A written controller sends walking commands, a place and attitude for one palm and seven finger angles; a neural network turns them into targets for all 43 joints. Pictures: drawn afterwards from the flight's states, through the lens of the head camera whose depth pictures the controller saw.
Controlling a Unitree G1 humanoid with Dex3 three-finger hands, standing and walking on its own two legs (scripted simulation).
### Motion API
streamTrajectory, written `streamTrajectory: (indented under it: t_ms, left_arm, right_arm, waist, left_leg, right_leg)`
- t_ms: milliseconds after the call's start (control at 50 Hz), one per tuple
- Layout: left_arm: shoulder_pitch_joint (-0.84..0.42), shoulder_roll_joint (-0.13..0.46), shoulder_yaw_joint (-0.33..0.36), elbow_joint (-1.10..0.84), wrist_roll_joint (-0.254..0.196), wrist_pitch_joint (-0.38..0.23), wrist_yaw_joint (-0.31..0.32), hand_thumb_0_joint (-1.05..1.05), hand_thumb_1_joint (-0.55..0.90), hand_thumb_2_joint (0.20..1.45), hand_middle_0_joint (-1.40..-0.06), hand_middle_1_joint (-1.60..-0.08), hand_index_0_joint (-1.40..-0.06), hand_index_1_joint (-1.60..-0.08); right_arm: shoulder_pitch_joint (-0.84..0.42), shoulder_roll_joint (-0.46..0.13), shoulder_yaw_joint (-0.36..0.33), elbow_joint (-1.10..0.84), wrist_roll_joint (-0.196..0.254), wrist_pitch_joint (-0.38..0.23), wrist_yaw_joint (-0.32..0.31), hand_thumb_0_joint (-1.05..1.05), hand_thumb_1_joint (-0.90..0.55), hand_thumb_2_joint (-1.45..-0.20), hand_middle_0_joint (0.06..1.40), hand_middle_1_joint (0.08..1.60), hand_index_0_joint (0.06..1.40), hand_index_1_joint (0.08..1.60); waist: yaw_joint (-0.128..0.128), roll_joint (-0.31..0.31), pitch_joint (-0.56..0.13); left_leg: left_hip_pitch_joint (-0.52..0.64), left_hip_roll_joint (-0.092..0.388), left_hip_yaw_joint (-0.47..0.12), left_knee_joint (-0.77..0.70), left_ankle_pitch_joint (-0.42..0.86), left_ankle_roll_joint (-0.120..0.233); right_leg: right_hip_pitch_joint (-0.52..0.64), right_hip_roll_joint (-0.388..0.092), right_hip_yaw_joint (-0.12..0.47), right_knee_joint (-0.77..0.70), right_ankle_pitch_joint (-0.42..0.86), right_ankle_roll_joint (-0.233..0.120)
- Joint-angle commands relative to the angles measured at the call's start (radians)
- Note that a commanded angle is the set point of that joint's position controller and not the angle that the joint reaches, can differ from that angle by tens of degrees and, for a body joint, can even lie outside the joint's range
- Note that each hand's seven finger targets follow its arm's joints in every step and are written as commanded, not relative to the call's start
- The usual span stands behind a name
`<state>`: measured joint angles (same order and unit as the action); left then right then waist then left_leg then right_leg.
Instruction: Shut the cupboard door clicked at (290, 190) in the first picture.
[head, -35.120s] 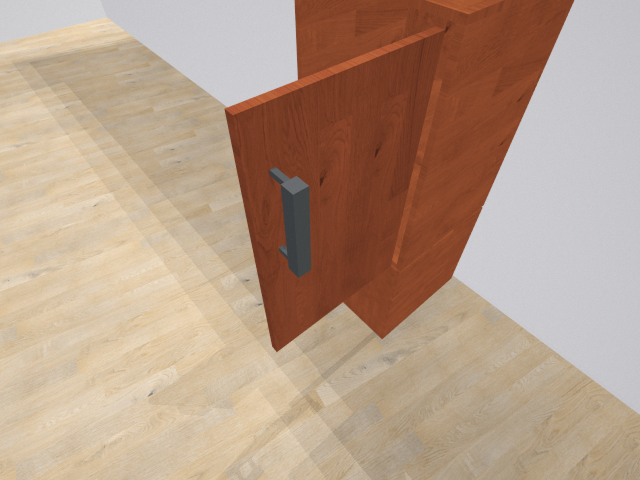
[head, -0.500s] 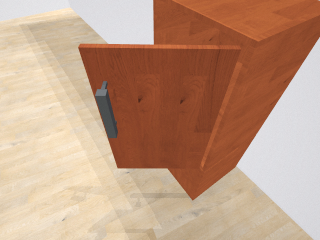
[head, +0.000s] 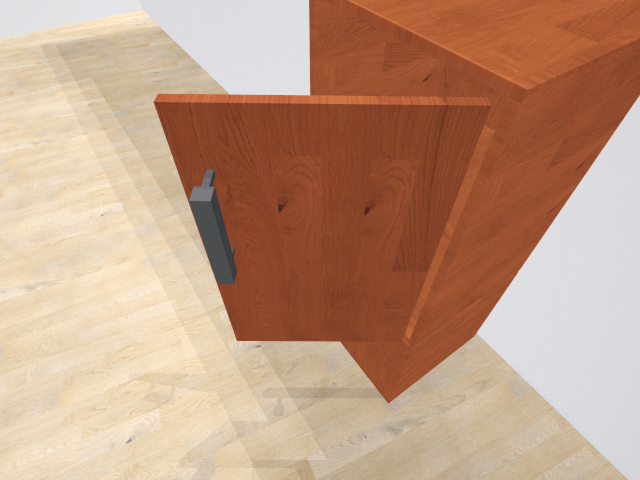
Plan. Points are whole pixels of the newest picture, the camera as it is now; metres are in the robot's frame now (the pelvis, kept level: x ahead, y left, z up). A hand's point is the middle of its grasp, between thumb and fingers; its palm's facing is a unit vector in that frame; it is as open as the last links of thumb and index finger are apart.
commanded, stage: look again from close up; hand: left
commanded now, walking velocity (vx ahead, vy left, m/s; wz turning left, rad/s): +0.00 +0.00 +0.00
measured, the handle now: (218, 229) +0.42 +0.17 +0.06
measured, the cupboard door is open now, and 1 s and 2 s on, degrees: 55 55 55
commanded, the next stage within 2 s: raise the hand and make a fist in 0.52 s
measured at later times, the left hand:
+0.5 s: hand out of the picture +0.02 +0.19 -0.17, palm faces +0.01 -0.97 -0.24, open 7.4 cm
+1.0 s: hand (170, 477) +0.14 +0.19 -0.05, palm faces +0.05 -1.00 -0.02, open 6.4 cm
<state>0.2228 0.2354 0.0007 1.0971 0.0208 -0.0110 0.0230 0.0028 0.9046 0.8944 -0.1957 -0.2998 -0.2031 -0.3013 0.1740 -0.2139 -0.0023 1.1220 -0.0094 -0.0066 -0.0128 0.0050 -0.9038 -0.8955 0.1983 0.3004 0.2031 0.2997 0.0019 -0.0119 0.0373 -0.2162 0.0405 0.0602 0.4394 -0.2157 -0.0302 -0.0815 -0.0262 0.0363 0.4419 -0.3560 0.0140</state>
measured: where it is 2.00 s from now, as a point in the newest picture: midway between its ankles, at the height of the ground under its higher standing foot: outside the picture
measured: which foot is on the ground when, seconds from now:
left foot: down 0.00-1.00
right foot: down 0.00-1.00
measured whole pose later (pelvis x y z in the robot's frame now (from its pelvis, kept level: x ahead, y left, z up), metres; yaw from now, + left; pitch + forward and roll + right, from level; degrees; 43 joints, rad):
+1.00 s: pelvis -0.05 -0.02 -0.09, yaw +1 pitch +12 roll +1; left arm 0.40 0.19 0.24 0.18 -0.32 -0.51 -0.41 0.00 0.90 0.89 -0.38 -0.49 -0.38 -0.50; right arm 0.13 -0.25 -0.08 0.58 0.03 -0.27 -0.02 0.01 -0.90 -0.90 0.20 0.30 0.20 0.30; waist 0.03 -0.02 -0.15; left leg -0.87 0.05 -0.03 1.08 -0.42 -0.07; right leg -0.75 -0.02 -0.02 1.16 -0.62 -0.02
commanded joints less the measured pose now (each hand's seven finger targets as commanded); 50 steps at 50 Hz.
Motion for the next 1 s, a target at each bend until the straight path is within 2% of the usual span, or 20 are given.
streamTrajectory:
  t_ms: [0,280,580,600,620,640,660,680,700,720,740,760,780,800,840,880,900,940,960,980]
  left_arm:
    - [0.04,0.139,0.028,-0.031,-0.004,-0.017,0.01,0.0,0.9,0.9,-0.2,-0.3,-0.2,-0.3]
    - [0.042,0.12,0.027,-0.02,-0.003,-0.015,0.011,0.0,0.9,0.9,-0.2,-0.3,-0.2,-0.3]
    - [0.071,0.11,0.029,-0.012,-0.003,-0.02,0.014,0.0,0.9,0.9,-0.2,-0.3,-0.2,-0.3]
    - [0.161,0.059,0.017,0.002,0.008,-0.04,0.057,0.0,0.9,0.9,-0.2,-0.3,-0.2,-0.3]
    - [-0.722,0.702,0.476,-1.607,-0.115,-0.342,0.064,0.0,0.9,0.9,-0.2,-0.3,-0.2,-0.3]
    - [0.071,0.143,0.081,-1.205,-0.142,-0.251,0.072,0.0,0.9,0.9,-0.218,-0.32,-0.218,-0.32]
    - [0.274,-0.086,-0.015,-1.212,-0.2,-0.112,0.077,0.0,0.9,0.9,-0.237,-0.34,-0.237,-0.34]
    - [0.126,-0.036,0.036,-1.174,-0.173,-0.115,0.079,0.0,0.9,0.9,-0.255,-0.36,-0.255,-0.36]
    - [0.123,-0.022,0.086,-1.141,-0.173,-0.146,0.055,0.0,0.9,0.9,-0.273,-0.38,-0.273,-0.38]
    - [0.153,0.019,0.139,-1.052,-0.177,-0.194,0.03,0.0,0.9,0.9,-0.292,-0.4,-0.292,-0.4]
    - [0.279,0.005,0.186,-0.963,-0.199,-0.267,-0.011,0.0,0.9,0.9,-0.31,-0.42,-0.31,-0.42]
    - [0.385,-0.004,0.209,-0.907,-0.211,-0.345,-0.072,0.0,0.9,0.9,-0.328,-0.44,-0.328,-0.44]
    - [0.415,-0.008,0.24,-0.897,-0.232,-0.431,-0.14,0.0,0.9,0.9,-0.347,-0.46,-0.347,-0.46]
    - [0.471,-0.011,0.277,-0.873,-0.258,-0.516,-0.215,0.0,0.9,0.9,-0.365,-0.48,-0.365,-0.48]
    - [0.387,0.011,0.275,-0.891,-0.308,-0.657,-0.376,0.0,0.9,0.9,-0.402,-0.52,-0.402,-0.52]
    - [0.338,0.105,0.361,-0.94,-0.352,-0.638,-0.45,0.0,0.9,0.9,-0.438,-0.56,-0.438,-0.56]
    - [0.309,0.132,0.39,-1.013,-0.375,-0.603,-0.458,0.0,0.9,0.9,-0.457,-0.58,-0.457,-0.58]
    - [0.234,0.132,0.391,-1.118,-0.405,-0.534,-0.439,0.0,0.9,0.9,-0.493,-0.62,-0.493,-0.62]
    - [0.153,0.14,0.372,-1.188,-0.402,-0.522,-0.419,0.0,0.9,0.9,-0.512,-0.64,-0.512,-0.64]
    - [0.081,0.133,0.334,-1.288,-0.39,-0.528,-0.397,0.0,0.9,0.9,-0.53,-0.66,-0.53,-0.66]
  right_arm:
    - [0.003,-0.136,-0.021,-0.037,-0.004,-0.02,-0.011,0.0,-0.9,-0.9,0.2,0.3,0.2,0.3]
    - [0.014,-0.121,-0.02,-0.022,-0.004,-0.019,-0.014,0.0,-0.9,-0.9,0.2,0.3,0.2,0.3]
    - [0.017,-0.11,-0.023,-0.013,-0.003,-0.019,-0.017,0.0,-0.9,-0.9,0.2,0.3,0.2,0.3]
    - [-0.01,-0.103,-0.03,-0.092,0.007,-0.023,-0.008,0.0,-0.9,-0.9,0.2,0.3,0.2,0.3]
    - [0.151,-0.259,-0.05,-0.312,0.025,-0.222,-0.106,0.0,-0.9,-0.9,0.2,0.3,0.2,0.3]
    - [0.063,-0.179,-0.02,-0.354,0.078,-0.296,-0.134,0.0,-0.9,-0.9,0.2,0.3,0.2,0.3]
    - [0.032,-0.112,-0.027,-0.394,0.062,-0.342,-0.11,0.0,-0.9,-0.9,0.2,0.3,0.2,0.3]
    - [0.048,-0.126,-0.046,-0.369,0.059,-0.362,-0.076,0.0,-0.9,-0.9,0.2,0.3,0.2,0.3]
    - [0.031,-0.129,-0.074,-0.412,0.041,-0.361,-0.063,0.0,-0.9,-0.9,0.2,0.3,0.2,0.3]
    - [0.008,-0.144,-0.081,-0.434,0.028,-0.364,-0.052,0.0,-0.9,-0.9,0.2,0.3,0.2,0.3]
    - [-0.013,-0.129,-0.085,-0.462,0.022,-0.361,-0.047,0.0,-0.9,-0.9,0.2,0.3,0.2,0.3]
    - [-0.031,-0.123,-0.082,-0.492,0.029,-0.359,-0.033,0.0,-0.9,-0.9,0.2,0.3,0.2,0.3]
    - [-0.035,-0.123,-0.082,-0.506,0.013,-0.353,-0.014,0.0,-0.9,-0.9,0.2,0.3,0.2,0.3]
    - [-0.046,-0.115,-0.093,-0.519,0.008,-0.344,-0.004,0.0,-0.9,-0.9,0.2,0.3,0.2,0.3]
    - [-0.069,-0.122,-0.101,-0.562,0.016,-0.344,0.009,0.0,-0.9,-0.9,0.2,0.3,0.2,0.3]
    - [-0.07,-0.137,-0.106,-0.632,0.027,-0.321,0.004,0.0,-0.9,-0.9,0.2,0.3,0.2,0.3]
    - [-0.074,-0.137,-0.105,-0.671,0.032,-0.313,-0.004,0.0,-0.9,-0.9,0.2,0.3,0.2,0.3]
    - [-0.07,-0.122,-0.099,-0.717,0.043,-0.302,-0.026,0.0,-0.9,-0.9,0.2,0.3,0.2,0.3]
    - [-0.056,-0.121,-0.093,-0.725,0.045,-0.299,-0.037,0.0,-0.9,-0.9,0.2,0.3,0.2,0.3]
    - [-0.045,-0.125,-0.091,-0.737,0.045,-0.305,-0.045,0.0,-0.9,-0.9,0.2,0.3,0.2,0.3]
  waist:
    - [0.005,-0.006,-0.03]
    - [0.004,0.002,-0.001]
    - [0.005,-0.009,-0.023]
    - [0.009,0.027,0.007]
    - [-0.123,0.059,-0.387]
    - [-0.016,0.418,-0.528]
    - [-0.005,0.346,-0.435]
    - [-0.051,0.12,-0.23]
    - [-0.048,0.038,-0.072]
    - [-0.057,-0.083,0.002]
    - [-0.023,-0.207,0.014]
    - [0.023,-0.158,-0.012]
    - [0.042,-0.183,-0.132]
    - [0.074,-0.245,-0.202]
    - [0.067,-0.204,-0.256]
    - [0.088,-0.042,-0.321]
    - [0.092,-0.006,-0.376]
    - [0.066,-0.033,-0.389]
    - [0.039,-0.059,-0.352]
    - [0.017,-0.013,-0.347]
  left_leg:
    - [0.111,0.067,-0.059,-0.042,0.251,0.041]
    - [0.112,0.067,-0.059,-0.056,0.233,0.036]
    - [0.128,0.066,-0.053,-0.04,0.282,0.032]
    - [0.082,0.075,-0.001,0.195,0.353,0.018]
    - [0.443,0.015,-0.045,0.18,0.418,0.064]
    - [0.487,0.019,-0.074,0.098,0.64,0.062]
    - [0.362,0.032,-0.077,0.043,0.736,0.059]
    - [0.18,0.031,-0.076,0.094,0.56,0.056]
    - [0.015,-0.001,-0.075,0.149,0.339,0.05]
    - [-0.13,-0.028,-0.07,0.197,0.136,0.04]
    - [-0.225,-0.038,-0.073,0.249,0.08,0.04]
    - [-0.277,-0.056,-0.063,0.304,0.127,0.033]
    - [-0.316,-0.064,-0.055,0.38,0.195,0.022]
    - [-0.38,-0.067,-0.044,0.442,0.2,0.013]
    - [-0.5,-0.075,-0.041,0.529,0.073,0.004]
    - [-0.524,-0.085,-0.021,0.573,0.029,0.016]
    - [-0.515,-0.086,-0.015,0.592,0.027,0.024]
    - [-0.542,-0.079,-0.015,0.616,-0.057,0.031]
    - [-0.556,-0.064,-0.032,0.629,-0.089,0.038]
    - [-0.529,-0.055,-0.042,0.63,-0.102,0.045]
  right_leg:
    - [-0.094,-0.083,0.025,-0.076,0.357,-0.029]
    - [-0.104,-0.082,0.021,-0.1,0.324,-0.026]
    - [-0.078,-0.086,0.016,-0.096,0.419,-0.026]
    - [-0.145,-0.123,0.095,-0.102,0.715,0.012]
    - [-0.153,-0.028,-0.081,0.204,0.75,-0.018]
    - [-0.247,0.034,-0.14,0.347,0.402,-0.011]
    - [-0.261,0.049,-0.159,0.315,0.133,-0.012]
    - [-0.359,0.036,-0.136,0.239,0.138,-0.006]
    - [-0.398,0.031,-0.145,0.146,0.189,-0.011]
    - [-0.446,0.014,-0.14,0.127,0.18,-0.007]
    - [-0.492,0.012,-0.128,0.16,0.181,0.0]
    - [-0.464,0.0,-0.106,0.234,0.346,-0.003]
    - [-0.463,-0.008,-0.107,0.348,0.544,0.007]
    - [-0.469,-0.008,-0.094,0.436,0.63,0.016]
    - [-0.553,-0.015,-0.031,0.513,0.484,0.017]
    - [-0.552,-0.024,0.027,0.507,0.328,0.001]
    - [-0.54,-0.028,0.051,0.492,0.28,0.005]
    - [-0.567,-0.037,0.114,0.417,0.103,0.033]
    - [-0.61,-0.026,0.119,0.4,0.022,0.036]
    - [-0.65,-0.017,0.105,0.395,-0.043,0.024]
